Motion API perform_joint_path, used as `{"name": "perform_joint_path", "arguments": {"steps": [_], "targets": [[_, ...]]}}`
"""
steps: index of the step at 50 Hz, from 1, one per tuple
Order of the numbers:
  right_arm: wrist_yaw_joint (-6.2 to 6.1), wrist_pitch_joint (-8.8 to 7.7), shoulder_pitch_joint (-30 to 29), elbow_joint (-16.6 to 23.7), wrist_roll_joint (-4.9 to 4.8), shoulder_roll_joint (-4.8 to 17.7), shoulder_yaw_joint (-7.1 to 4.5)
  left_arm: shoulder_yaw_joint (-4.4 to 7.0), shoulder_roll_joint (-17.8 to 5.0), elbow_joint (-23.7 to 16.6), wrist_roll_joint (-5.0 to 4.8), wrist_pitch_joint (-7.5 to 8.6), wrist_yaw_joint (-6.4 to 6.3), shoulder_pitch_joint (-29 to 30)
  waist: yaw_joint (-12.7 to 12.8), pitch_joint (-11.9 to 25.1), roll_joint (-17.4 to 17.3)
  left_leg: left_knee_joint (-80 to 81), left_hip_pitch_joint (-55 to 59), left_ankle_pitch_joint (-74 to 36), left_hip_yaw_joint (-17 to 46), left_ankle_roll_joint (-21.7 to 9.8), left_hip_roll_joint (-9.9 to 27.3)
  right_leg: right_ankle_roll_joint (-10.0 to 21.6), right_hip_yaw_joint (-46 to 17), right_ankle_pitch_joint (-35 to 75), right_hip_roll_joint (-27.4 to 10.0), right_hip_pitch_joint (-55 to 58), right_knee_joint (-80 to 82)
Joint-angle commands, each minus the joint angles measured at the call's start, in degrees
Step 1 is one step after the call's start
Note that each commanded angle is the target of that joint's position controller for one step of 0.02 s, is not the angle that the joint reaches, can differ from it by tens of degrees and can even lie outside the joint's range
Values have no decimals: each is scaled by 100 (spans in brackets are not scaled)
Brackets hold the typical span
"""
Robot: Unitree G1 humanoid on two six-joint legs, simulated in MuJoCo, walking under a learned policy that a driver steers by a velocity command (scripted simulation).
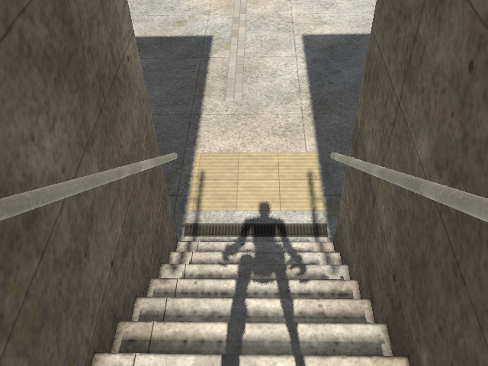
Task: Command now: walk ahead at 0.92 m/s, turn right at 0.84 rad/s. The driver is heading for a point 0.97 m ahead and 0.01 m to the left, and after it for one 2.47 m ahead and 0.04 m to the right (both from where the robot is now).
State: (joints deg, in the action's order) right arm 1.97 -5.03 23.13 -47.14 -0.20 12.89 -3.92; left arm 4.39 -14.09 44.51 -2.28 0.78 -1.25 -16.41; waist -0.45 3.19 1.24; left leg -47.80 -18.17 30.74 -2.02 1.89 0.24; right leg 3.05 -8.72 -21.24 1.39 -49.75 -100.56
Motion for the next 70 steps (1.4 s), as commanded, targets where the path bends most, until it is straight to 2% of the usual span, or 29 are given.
{"name": "perform_joint_path", "arguments": {"steps": [1, 3, 8, 10, 11, 13, 16, 19, 22, 25, 28, 33, 35, 37, 39, 40, 42, 44, 46, 48, 52, 61, 63, 64, 65, 66, 68, 69, 70], "targets": [[-220, -101, -618, 143, 304, 248, 123, -104, 281, -424, 146, -207, 39, -385, 628, -937, -267, 1342, -1393, -3430, 2370, -1412, 2179, -299, -212, 2170, -714, -416, 1395], [-451, -104, -574, 142, -67, 227, 76, -90, 3, -575, 70, -102, 99, -10, 419, -1068, -307, 781, -932, -2231, 1147, -646, 1542, -167, -407, 3725, -646, -608, 3317], [-557, 90, -1110, 282, -9, 901, -43, 125, -588, -712, 110, -338, 499, -90, 477, -453, -667, -912, -1949, -2063, -600, -211, 1254, -343, 1215, 5913, 173, 3691, 5360], [-287, 152, -1235, 298, -128, 1198, -142, 465, -1405, -38, 122, -443, 264, -2064, 1464, 263, -422, -3719, -1949, -4056, -650, 202, 997, 47, 1671, 5288, 410, 6016, 5813], [-240, 18, -1240, 164, -228, 1371, -243, 419, -1341, 404, 111, -496, 244, -3219, 2127, 27, 541, -6499, -2635, -1117, -642, 571, 325, 510, 967, 5603, -49, 6906, 6975], [-342, -119, 898, -49, -168, -221, 105, 76, -1317, 408, 513, -156, 298, -2250, 302, -110, 1935, -7771, -4245, 2619, 1414, 430, -703, 1709, -1236, 10615, -1924, 6942, 6187], [-440, 182, 869, -253, -304, 416, 86, -49, -938, 430, 291, -127, 344, -1283, -72, 707, -584, -6033, -3976, 98, 1811, -62, -209, 1440, -1024, 6272, -2388, 5027, 6051], [-523, 728, -392, 427, -34, 160, 191, -339, -601, 217, 606, -59, -122, 334, -627, -152, -618, -3663, -2858, -2347, 1576, 307, 27, 1146, -890, 5887, -2518, 2406, 6497], [-525, 738, -493, 832, 160, 383, 114, -254, -1160, 255, 502, 43, -343, -60, -507, 269, 252, -3509, -2815, -3594, 1102, 434, -154, 1016, -98, 6060, -2169, 3095, 6148], [-508, 838, -1476, 1385, 16, 575, -8, -150, -640, 333, 138, 77, -455, -784, 258, -464, 763, -2973, -4542, -3370, 1657, 320, 14, 762, 89, 3502, -2107, 4030, 5885], [-243, 960, -1895, 1751, 215, 369, 19, -340, -276, 206, 229, -122, -747, -729, 248, -699, 460, -1538, -3937, -5652, 1251, 342, -27, 521, 783, 2242, -1800, 3505, 5217], [22, 926, -1840, 1594, -328, 300, -45, 16, -1094, -149, 247, 33, -354, -187, 207, -450, 680, -689, -1497, -6179, 590, -181, 107, 258, 975, -573, -2210, 2359, 5005], [85, 991, -1764, 1450, -277, 596, -119, -55, -580, -363, 216, -57, -148, -27, 442, -1058, 26, 1225, -2363, -4880, 163, -417, 252, -53, 1676, -48, -2061, 3159, 4405], [138, 863, -571, 1044, -263, 994, -340, 188, -1246, -100, 146, 75, -168, 566, -453, -275, 912, 265, 173, -4695, 144, -634, 446, -19, 1317, 1534, -2480, 2411, 3167], [6, 647, 2105, 43, -115, 1441, -552, 161, -943, -15, 49, 219, -46, 1110, -2038, -37, -1116, 2241, 2859, -4424, -272, -1436, -101, -499, 2175, -38, -904, 1142, -2104], [46, 630, 2028, -225, 0, 1664, -454, -11, -81, -351, 349, 355, -135, 1368, -1554, -804, -3128, 725, 3246, -6943, 357, -1625, -6, -639, 1827, -3560, -130, -1454, -4352], [185, 614, 984, 323, -120, 768, -104, -36, -215, -938, 248, 548, -96, 370, -415, 808, -1660, 877, 3142, -5152, 2557, -2455, 490, -586, 621, -2995, -457, -1896, -2903], [56, 575, 221, 382, -277, 1548, -355, -199, 112, -1535, -31, 493, -225, 1256, 21, 421, -241, 2309, 1784, 336, 5678, -2737, 1721, -526, 31, -1901, -759, -2696, -1086], [-188, 382, -813, 790, 50, 659, 66, -162, -190, -1582, 60, 198, -188, 1342, 493, -442, 640, 1872, -815, 399, 4885, -2143, 1217, -815, -280, 1102, -597, -1611, 1510], [-391, 357, -658, 560, 211, 1071, -24, -67, -157, -1084, 463, 150, -92, 218, 619, 41, 160, 1461, -1224, -1229, 3988, -2003, 854, -994, -88, 2644, -560, -139, 1730], [-521, 103, 299, 41, -194, 442, 113, 33, -462, -1414, 393, 195, 61, 1194, 15, -551, -527, 806, -1175, -462, 2422, -1471, 175, -598, -66, 5346, -466, 664, 5068], [-492, 26, -413, 172, 14, 646, 17, 191, -595, -845, 290, 134, 403, -86, 337, -746, -1175, -2386, -476, -4684, 1768, -841, 731, -68, 804, 3385, 318, 1363, 4322], [-502, 102, -744, 416, 35, 661, 23, 191, -574, -34, 305, 224, 379, -2295, 1190, -453, -169, -5215, -1252, -7205, 865, -333, 358, 464, 1305, 2503, 181, 4179, 7308], [-444, 120, -1576, 466, 209, 589, 3, 60, -127, 540, 121, 178, 455, -3859, 2132, -484, 1159, -8887, -3051, -2391, 207, -276, -405, 1068, 467, 4132, -450, 6014, 8444], [-459, 13, -1677, 1239, 406, -80, 161, -126, -80, 673, 177, 189, 510, -3801, 1373, -658, 2442, -10068, -5994, 1919, 258, -73, -879, 1380, -619, 6482, -592, 7351, 5943], [-443, -138, -1450, 1836, 308, -215, 291, -174, -176, 299, 127, 165, 511, -2874, 572, -162, 2008, -8785, -6321, 1818, 671, -64, -610, 1654, -1419, 7815, -694, 7417, 5783], [-357, -235, -1142, 1712, -43, -143, 294, 145, -887, -13, 15, 75, 349, -1859, -78, 378, -1246, -6545, -5611, 460, 1047, -183, 121, 2084, -2747, 3052, -984, 5944, 6224], [-375, -233, -1429, 1822, -405, -41, 204, 136, -1069, -227, 163, 184, 283, -949, -551, 123, -952, -4536, -5379, -888, 1572, -198, 474, 1980, -3722, 1537, -1418, 4639, 6625], [-453, -158, -2036, 1982, -254, 454, 159, 17, -799, -644, 76, 287, -8, -95, -660, -906, -1332, -2423, -4067, -2278, 1490, 132, 468, 1792, -3488, 1462, -1054, 2302, 6983]]}}
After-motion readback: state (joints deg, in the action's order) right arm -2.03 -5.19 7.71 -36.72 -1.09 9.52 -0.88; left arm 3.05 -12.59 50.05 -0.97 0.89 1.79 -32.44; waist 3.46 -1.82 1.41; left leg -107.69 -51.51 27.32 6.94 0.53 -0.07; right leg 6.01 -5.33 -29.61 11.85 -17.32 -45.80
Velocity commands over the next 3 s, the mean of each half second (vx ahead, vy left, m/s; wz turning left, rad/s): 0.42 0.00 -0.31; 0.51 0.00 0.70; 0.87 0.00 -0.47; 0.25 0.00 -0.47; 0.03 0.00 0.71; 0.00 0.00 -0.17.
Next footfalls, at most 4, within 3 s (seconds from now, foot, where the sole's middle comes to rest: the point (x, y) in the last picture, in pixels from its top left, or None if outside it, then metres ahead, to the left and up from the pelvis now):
0.22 right None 0.24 -0.12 -0.93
0.78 left None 0.48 0.11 -1.12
1.28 right None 0.73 -0.04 -1.32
1.60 left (219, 335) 1.04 0.18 -1.51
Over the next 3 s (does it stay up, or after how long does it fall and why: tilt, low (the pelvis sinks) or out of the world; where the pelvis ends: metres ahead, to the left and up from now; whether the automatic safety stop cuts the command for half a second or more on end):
stays up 1.22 0.20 -0.91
